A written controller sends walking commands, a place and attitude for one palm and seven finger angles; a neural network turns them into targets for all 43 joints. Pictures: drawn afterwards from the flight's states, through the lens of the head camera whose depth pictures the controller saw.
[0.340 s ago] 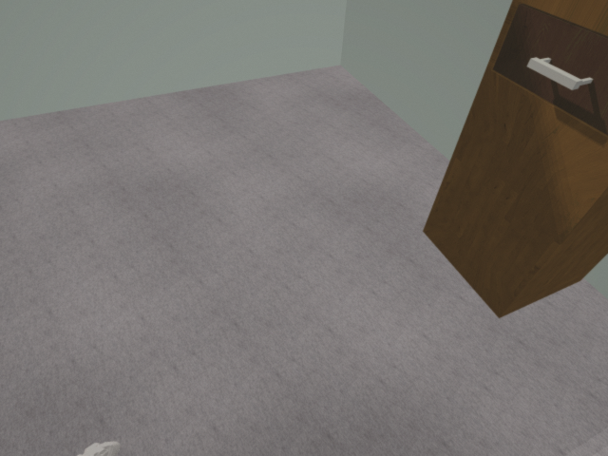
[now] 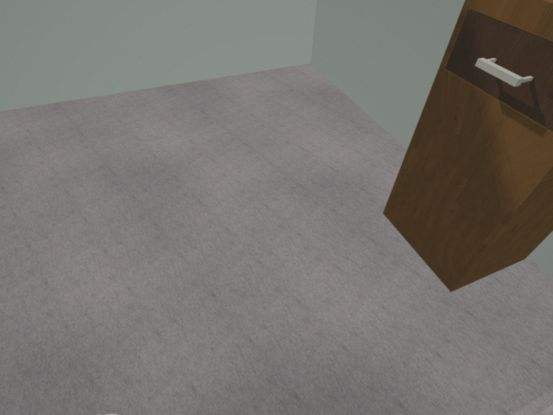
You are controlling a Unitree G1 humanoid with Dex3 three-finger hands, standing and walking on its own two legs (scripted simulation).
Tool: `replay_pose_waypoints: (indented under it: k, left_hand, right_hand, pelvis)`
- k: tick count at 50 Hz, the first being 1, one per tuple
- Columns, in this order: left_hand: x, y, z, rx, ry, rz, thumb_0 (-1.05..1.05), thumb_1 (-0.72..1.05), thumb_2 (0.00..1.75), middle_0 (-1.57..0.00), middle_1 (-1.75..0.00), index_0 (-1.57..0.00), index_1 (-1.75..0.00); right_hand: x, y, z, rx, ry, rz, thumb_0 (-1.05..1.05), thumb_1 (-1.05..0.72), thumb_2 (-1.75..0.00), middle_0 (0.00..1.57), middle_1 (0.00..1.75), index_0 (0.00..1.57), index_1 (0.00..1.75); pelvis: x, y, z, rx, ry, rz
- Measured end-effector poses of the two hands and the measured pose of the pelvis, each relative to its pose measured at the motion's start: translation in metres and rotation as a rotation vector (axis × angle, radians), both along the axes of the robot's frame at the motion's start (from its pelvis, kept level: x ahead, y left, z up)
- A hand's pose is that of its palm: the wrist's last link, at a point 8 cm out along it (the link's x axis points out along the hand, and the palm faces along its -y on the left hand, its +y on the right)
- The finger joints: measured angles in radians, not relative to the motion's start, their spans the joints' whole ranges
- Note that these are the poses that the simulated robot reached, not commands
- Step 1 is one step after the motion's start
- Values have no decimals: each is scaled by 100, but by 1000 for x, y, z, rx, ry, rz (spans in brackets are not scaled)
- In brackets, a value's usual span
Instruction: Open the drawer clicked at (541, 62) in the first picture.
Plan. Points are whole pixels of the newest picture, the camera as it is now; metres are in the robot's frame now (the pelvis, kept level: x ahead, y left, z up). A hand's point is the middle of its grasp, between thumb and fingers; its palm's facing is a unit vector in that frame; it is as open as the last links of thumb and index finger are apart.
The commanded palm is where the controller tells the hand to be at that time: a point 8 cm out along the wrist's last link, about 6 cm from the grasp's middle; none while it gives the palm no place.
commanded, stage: stand and wait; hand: left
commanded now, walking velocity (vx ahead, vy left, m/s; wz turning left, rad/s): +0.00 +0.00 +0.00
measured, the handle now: (503, 70) +1.00 -0.58 +0.08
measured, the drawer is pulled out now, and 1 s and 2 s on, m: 0.00 0.00 0.00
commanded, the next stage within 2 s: look at it before walking up in 0.60 s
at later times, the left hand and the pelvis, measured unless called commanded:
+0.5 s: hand out of the picture +0.06 +0.24 -0.15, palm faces -0.03 -0.94 -0.34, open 7.4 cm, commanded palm none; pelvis -0.01 -0.01 +0.00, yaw +0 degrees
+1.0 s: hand out of the picture +0.07 +0.24 -0.15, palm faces -0.04 -0.94 -0.33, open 7.4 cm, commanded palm none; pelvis +0.00 -0.01 +0.00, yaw -1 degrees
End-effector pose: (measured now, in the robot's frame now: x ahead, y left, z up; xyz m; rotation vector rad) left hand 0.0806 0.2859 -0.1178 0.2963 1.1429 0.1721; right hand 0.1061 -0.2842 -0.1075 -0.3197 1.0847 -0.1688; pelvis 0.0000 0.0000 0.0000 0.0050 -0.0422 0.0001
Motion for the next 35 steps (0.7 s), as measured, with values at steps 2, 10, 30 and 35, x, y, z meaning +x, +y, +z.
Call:
replay_pose_waypoints:
  k: [2,10,30,35]
  left_hand:
    - [-6,0,-1,2,17,4,1,91,89,-20,-30,-20,-30]
    - [-25,2,-1,16,71,17,1,91,89,-20,-30,-20,-30]
    - [-18,-4,2,18,52,0,1,91,89,-20,-30,-20,-30]
    - [-15,-4,1,13,53,-2,1,91,89,-20,-30,-20,-30]
  right_hand:
    - [-7,-3,-1,-3,20,-7,1,-90,-90,20,30,20,30]
    - [-37,-14,-7,-11,99,-37,1,-90,-90,20,30,20,30]
    - [-52,-18,-9,0,124,-55,1,-90,-90,20,30,20,30]
    - [-49,-18,-7,-2,124,-56,1,-90,-90,20,30,20,30]
  pelvis:
    - [-2,-1,0,0,0,0]
    - [-7,-5,2,-1,1,0]
    - [-11,-10,4,-1,3,-6]
    - [-9,-10,4,-2,7,-6]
